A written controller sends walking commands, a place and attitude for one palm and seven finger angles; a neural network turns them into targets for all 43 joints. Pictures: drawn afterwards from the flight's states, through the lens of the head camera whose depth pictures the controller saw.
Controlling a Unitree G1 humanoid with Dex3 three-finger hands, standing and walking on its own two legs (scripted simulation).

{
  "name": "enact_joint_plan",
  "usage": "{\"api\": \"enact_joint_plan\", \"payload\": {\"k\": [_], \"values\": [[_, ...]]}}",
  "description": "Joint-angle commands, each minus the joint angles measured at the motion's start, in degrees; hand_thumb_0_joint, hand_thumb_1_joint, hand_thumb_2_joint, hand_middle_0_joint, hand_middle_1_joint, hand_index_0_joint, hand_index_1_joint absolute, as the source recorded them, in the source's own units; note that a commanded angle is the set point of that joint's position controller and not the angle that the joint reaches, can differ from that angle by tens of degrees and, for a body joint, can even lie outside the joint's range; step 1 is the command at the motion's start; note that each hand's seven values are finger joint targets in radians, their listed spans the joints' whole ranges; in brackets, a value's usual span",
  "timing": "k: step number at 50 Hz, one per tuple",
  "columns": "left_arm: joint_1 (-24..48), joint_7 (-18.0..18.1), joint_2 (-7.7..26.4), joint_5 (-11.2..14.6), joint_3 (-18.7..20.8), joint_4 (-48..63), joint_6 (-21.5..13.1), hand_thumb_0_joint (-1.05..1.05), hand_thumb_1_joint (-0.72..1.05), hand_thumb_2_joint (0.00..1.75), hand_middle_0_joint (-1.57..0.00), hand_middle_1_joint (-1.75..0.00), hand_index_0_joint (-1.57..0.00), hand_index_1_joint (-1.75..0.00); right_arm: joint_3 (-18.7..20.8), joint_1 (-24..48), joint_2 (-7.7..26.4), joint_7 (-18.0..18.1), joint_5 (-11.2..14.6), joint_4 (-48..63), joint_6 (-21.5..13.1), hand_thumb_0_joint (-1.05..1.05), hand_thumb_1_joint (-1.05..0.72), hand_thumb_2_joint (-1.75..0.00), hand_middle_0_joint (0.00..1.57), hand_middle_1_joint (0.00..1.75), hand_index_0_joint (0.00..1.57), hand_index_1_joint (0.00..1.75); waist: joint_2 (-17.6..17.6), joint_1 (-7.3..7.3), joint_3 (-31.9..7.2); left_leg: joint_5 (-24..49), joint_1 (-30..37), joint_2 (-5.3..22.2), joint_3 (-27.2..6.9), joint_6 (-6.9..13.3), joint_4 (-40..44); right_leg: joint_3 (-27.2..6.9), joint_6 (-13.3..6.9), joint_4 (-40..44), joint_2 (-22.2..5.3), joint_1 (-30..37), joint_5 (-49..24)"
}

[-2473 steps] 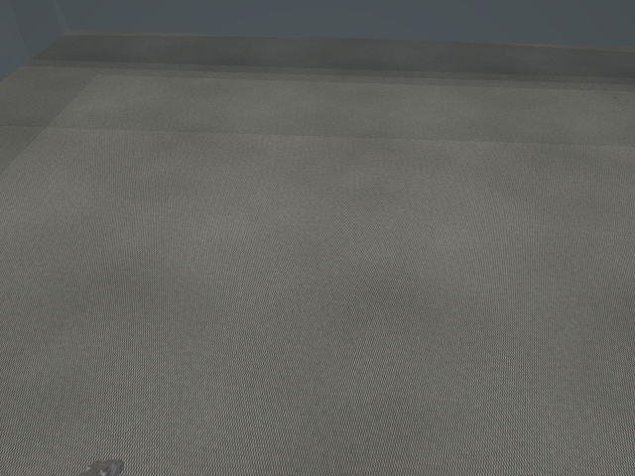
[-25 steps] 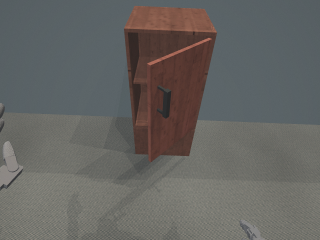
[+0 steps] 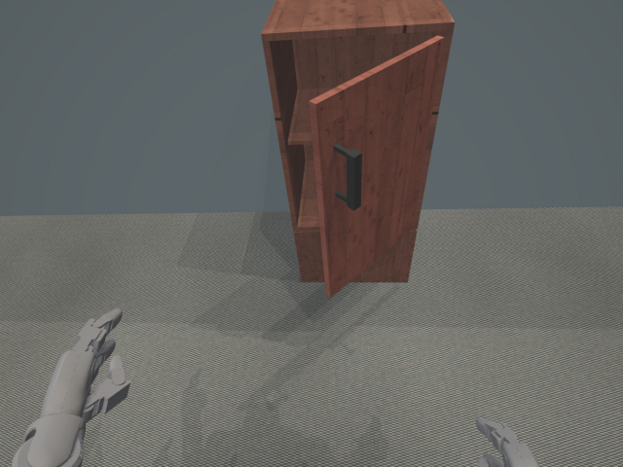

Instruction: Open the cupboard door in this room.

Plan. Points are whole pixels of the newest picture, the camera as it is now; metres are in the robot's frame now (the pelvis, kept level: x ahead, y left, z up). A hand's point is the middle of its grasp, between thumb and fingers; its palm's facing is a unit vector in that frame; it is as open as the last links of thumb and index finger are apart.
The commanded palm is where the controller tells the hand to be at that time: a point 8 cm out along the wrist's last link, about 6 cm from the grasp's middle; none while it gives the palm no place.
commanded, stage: let the arm hang, fingers relaxed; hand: left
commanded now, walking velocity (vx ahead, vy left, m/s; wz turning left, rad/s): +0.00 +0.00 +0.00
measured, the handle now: (346, 177) +0.66 -0.02 -0.01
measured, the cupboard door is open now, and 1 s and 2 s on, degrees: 46 46 46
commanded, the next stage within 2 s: look to check the result in 0.98 s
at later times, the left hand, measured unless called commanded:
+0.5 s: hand out of the picture -0.07 +0.21 -0.16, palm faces +0.05 -0.96 -0.27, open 7.3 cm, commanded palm none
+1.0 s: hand out of the picture +0.08 +0.22 -0.14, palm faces +0.02 -0.96 -0.29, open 7.4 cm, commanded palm none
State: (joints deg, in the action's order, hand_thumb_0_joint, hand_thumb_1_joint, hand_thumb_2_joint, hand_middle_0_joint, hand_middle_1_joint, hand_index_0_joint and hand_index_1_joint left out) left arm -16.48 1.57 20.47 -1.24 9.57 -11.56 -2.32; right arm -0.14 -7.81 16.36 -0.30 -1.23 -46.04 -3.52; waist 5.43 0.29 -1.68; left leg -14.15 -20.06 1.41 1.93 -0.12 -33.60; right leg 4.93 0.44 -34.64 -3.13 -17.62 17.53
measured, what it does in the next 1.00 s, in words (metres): stands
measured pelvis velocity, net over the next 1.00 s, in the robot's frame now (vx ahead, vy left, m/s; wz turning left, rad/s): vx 0.00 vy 0.00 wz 0.01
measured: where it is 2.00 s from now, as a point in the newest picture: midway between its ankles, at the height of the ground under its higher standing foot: outside the picture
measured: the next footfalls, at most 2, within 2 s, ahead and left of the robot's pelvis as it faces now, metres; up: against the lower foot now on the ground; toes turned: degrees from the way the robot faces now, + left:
none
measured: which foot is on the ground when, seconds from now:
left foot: down 0.00-1.00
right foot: down 0.00-1.00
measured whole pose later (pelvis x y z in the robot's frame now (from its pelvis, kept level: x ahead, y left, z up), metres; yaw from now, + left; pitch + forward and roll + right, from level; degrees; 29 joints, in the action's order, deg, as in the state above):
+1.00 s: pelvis +0.00 +0.00 +0.02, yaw +1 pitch -2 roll +0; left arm -5.6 0.4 14.6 -0.6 1.6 -63.5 -0.7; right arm 0.7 -7.7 15.2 0.1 -1.7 -64.9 0.2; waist 1.5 -0.7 4.0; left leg -8.3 -10.8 1.3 1.0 -0.8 -21.4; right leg 6.2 -0.1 -22.3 -2.4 -8.0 11.9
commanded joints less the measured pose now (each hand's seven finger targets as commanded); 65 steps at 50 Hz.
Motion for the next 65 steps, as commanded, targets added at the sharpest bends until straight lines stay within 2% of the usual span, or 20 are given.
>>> {"api": "enact_joint_plan", "payload": {"k": [1, 2, 3, 4, 5, 6, 7, 9, 11, 13, 16, 18, 22, 31, 33, 36, 42, 50, 60, 65], "values": [[1.82, -1.57, 4.45, -1.01, -4.16, -17.26, 1.5, 0.0, 0.9, 0.9, -0.2, -0.3, -0.2, -0.3, 2.41, -0.96, 6.61, 0.16, -0.16, 1.17, 1.73, 0.0, -0.9, -0.9, 0.2, 0.3, 0.2, 0.3, -21.94, -1.16, -2.43, 7.15, 3.02, 1.17, -3.82, 1.72, 1.26, -8.05, -4.76, 11.32, -7.59, 1.99, -9.12], [4.22, -1.33, 4.77, -0.73, -4.73, -20.71, 1.8, 0.0, 0.9, 0.9, -0.2, -0.3, -0.2, -0.3, 2.44, -1.01, 6.38, 0.1, -0.32, -0.07, 2.48, 0.0, -0.9, -0.9, 0.2, 0.3, 0.2, 0.3, -17.65, -1.72, -0.06, 5.95, 4.71, 0.7, -2.86, 1.33, 0.97, -7.93, -5.57, 12.31, -8.3, -0.95, -6.5], [5.7, -1.14, 4.06, -0.44, -5.62, -24.24, 2.09, 0.0, 0.9, 0.9, -0.2, -0.3, -0.2, -0.3, 2.02, -1.11, 5.24, -0.02, -0.69, -1.58, 3.13, 0.0, -0.9, -0.9, 0.2, 0.3, 0.2, 0.3, -11.08, -2.07, 1.7, 6.84, 6.05, 1.14, -2.52, 1.14, 2.31, -7.48, -5.34, 12.34, -7.99, -2.72, -4.24], [6.61, -1.01, 3.17, -0.23, -6.34, -27.5, 2.27, 0.0, 0.9, 0.9, -0.2, -0.3, -0.2, -0.3, 1.47, -1.46, 4.59, -0.04, -0.9, -2.9, 3.42, 0.0, -0.9, -0.9, 0.2, 0.3, 0.2, 0.3, -6.23, -2.15, 2.17, 9.1, 6.5, 2.08, -3.81, 1.14, 5.46, -6.28, -4.4, 11.03, -6.14, -1.93, -3.18], [5.6, -0.96, 2.19, 0.04, -6.95, -30.77, 2.43, 0.0, 0.9, 0.9, -0.2, -0.3, -0.2, -0.3, 1.15, -0.9, 4.14, 0.02, -0.9, -3.99, 3.55, 0.0, -0.9, -0.9, 0.2, 0.3, 0.2, 0.3, -1.22, -1.37, 2.77, 9.45, 5.44, 3.19, -5.32, 1.31, 8.73, -5.28, -3.22, 10.13, -4.44, -0.17, -2.41], [4.46, -0.89, 1.56, 0.19, -7.25, -33.95, 2.46, 0.0, 0.9, 0.9, -0.2, -0.3, -0.2, -0.3, 0.89, -0.65, 4.27, 0.27, -0.85, -5.19, 3.53, 0.0, -0.9, -0.9, 0.2, 0.3, 0.2, 0.3, 1.06, -0.73, 2.15, 7.98, 4.16, 4.1, -6.46, 1.55, 11.33, -5.13, -2.4, 10.05, -3.33, 2.89, -2.12], [3.2, -0.77, 1.7, 0.23, -7.39, -36.69, 2.44, 0.0, 0.9, 0.9, -0.2, -0.3, -0.2, -0.3, 0.97, -0.57, 4.34, 0.48, -0.54, -5.98, 3.67, 0.0, -0.9, -0.9, 0.2, 0.3, 0.2, 0.3, 0.66, -0.04, 2.14, 5.59, 3.42, 4.22, -7.0, 1.59, 12.53, -5.06, -2.28, 11.32, -3.01, 5.01, -1.47], [2.1, -0.78, 0.48, 0.44, -7.48, -41.41, 2.21, 0.0, 0.9, 0.9, -0.2, -0.3, -0.2, -0.3, 0.84, -1.66, 3.24, 0.83, -0.35, -8.46, 3.66, 0.0, -0.9, -0.9, 0.2, 0.3, 0.2, 0.3, 0.67, -0.23, 1.35, 3.08, 4.4, 3.53, -5.83, 1.08, 12.91, -5.41, -2.53, 13.16, -3.45, 6.13, -1.45], [0.8, -0.76, -0.35, 0.53, -7.04, -44.9, 2.1, 0.0, 0.9, 0.9, -0.2, -0.3, -0.2, -0.3, 1.03, -3.12, 2.46, 1.18, -0.39, -10.59, 3.8, 0.0, -0.9, -0.9, 0.2, 0.3, 0.2, 0.3, 3.4, -0.27, 1.11, 0.88, 5.18, 3.41, -5.47, 1.09, 13.36, -5.17, -2.97, 14.52, -3.6, 6.17, -0.55], [0.55, -0.82, -0.14, 0.56, -6.98, -47.29, 1.88, 0.0, 0.9, 0.9, -0.2, -0.3, -0.2, -0.3, 1.31, -5.11, 2.42, 1.41, -0.17, -12.27, 3.76, 0.0, -0.9, -0.9, 0.2, 0.3, 0.2, 0.3, 0.49, -0.61, 0.91, 1.86, 6.57, 3.58, -5.42, 1.15, 13.15, -4.61, -3.14, 15.45, -3.74, 6.27, -1.06], [0.08, -0.74, -0.64, 0.67, -7.1, -50.13, 1.87, 0.0, 0.9, 0.9, -0.2, -0.3, -0.2, -0.3, 1.58, -7.07, 2.28, 1.66, -0.06, -14.35, 3.95, 0.0, -0.9, -0.9, 0.2, 0.3, 0.2, 0.3, -2.62, -0.87, 2.72, 0.59, 7.06, 3.68, -5.59, 1.33, 13.52, -4.05, -3.34, 16.66, -3.77, 4.67, 1.23], [0.03, -0.7, -0.56, 0.64, -7.02, -51.31, 2.07, 0.0, 0.9, 0.9, -0.2, -0.3, -0.2, -0.3, 1.84, -7.74, 2.05, 1.69, -0.05, -15.24, 4.11, 0.0, -0.9, -0.9, 0.2, 0.3, 0.2, 0.3, -3.34, -0.88, 5.19, -0.78, 6.72, 3.76, -5.61, 1.49, 14.13, -3.61, -3.46, 17.08, -3.8, 2.95, 3.21], [-0.65, -0.6, 0.07, 0.57, -6.74, -52.49, 2.15, 0.0, 0.9, 0.9, -0.2, -0.3, -0.2, -0.3, 2.31, -8.7, 2.56, 1.75, -0.08, -16.19, 4.22, 0.0, -0.9, -0.9, 0.2, 0.3, 0.2, 0.3, -4.67, -0.63, 5.05, -3.22, 6.37, 3.56, -5.86, 1.77, 14.46, -3.6, -3.59, 16.85, -3.51, 2.95, 5.6], [2.41, -0.46, 1.26, 0.41, -6.38, -52.1, 2.08, 0.0, 0.9, 0.9, -0.2, -0.3, -0.2, -0.3, 2.58, -7.16, 2.71, 1.42, -0.31, -17.14, 3.93, 0.0, -0.9, -0.9, 0.2, 0.3, 0.2, 0.3, -6.02, -0.59, 7.28, -1.68, 5.43, 3.63, -5.87, 1.7, 15.44, -3.94, -3.55, 16.56, -4.02, 2.73, 4.97], [3.2, -0.5, 1.81, 0.38, -6.21, -51.72, 1.95, 0.0, 0.9, 0.9, -0.2, -0.3, -0.2, -0.3, 2.65, -6.44, 2.83, 1.3, -0.4, -17.12, 3.84, 0.0, -0.9, -0.9, 0.2, 0.3, 0.2, 0.3, -4.59, -0.49, 6.96, -1.47, 5.45, 3.44, -5.8, 1.6, 15.42, -4.25, -3.54, 16.79, -4.15, 3.12, 4.96], [4.89, -0.56, 2.43, 0.41, -6.14, -51.21, 1.7, 0.0, 0.9, 0.9, -0.2, -0.3, -0.2, -0.3, 2.65, -5.23, 3.84, 1.2, -0.42, -16.94, 3.56, 0.0, -0.9, -0.9, 0.2, 0.3, 0.2, 0.3, -4.57, -0.49, 5.78, 0.91, 6.14, 3.78, -6.02, 1.45, 15.84, -4.28, -3.4, 16.38, -4.2, 4.54, 2.62], [7.41, -0.57, 3.83, 0.39, -5.92, -50.32, 0.93, 0.0, 0.9, 0.9, -0.2, -0.3, -0.2, -0.3, 2.63, -2.16, 5.9, 1.18, -0.16, -16.54, 2.77, 0.0, -0.9, -0.9, 0.2, 0.3, 0.2, 0.3, -4.41, -0.07, 2.89, 10.47, 8.71, 4.65, -5.98, 1.42, 15.44, -4.11, -3.0, 16.28, -4.72, 8.58, -6.35], [10.62, -0.74, 5.59, 0.48, -6.15, -49.96, 0.68, 0.0, 0.9, 0.9, -0.2, -0.3, -0.2, -0.3, 2.58, 0.53, 8.12, 0.98, -0.24, -16.44, 2.87, 0.0, -0.9, -0.9, 0.2, 0.3, 0.2, 0.3, -4.94, -0.65, 2.49, 9.95, 10.58, 4.72, -5.64, 0.86, 16.13, -5.05, -2.99, 18.92, -5.27, 8.91, -5.44], [11.59, -0.76, 7.36, 0.64, -6.34, -50.59, 0.44, 0.0, 0.9, 0.9, -0.2, -0.3, -0.2, -0.3, 2.32, 2.5, 10.56, 1.12, -0.05, -16.37, 2.7, 0.0, -0.9, -0.9, 0.2, 0.3, 0.2, 0.3, -4.77, -0.67, -0.37, 14.36, 13.79, 5.55, -5.53, 0.85, 16.4, -4.8, -2.85, 18.93, -5.48, 11.4, -12.44], [11.78, -0.79, 7.98, 0.66, -6.51, -50.94, 0.47, 0.0, 0.9, 0.9, -0.2, -0.3, -0.2, -0.3, 2.21, 2.85, 11.13, 1.05, 0.02, -16.54, 2.91, 0.0, -0.9, -0.9, 0.2, 0.3, 0.2, 0.3, -5.44, -0.79, 0.86, 13.26, 13.93, 5.58, -5.41, 0.76, 16.77, -5.02, -2.76, 20.14, -5.5, 10.81, -11.12]]}}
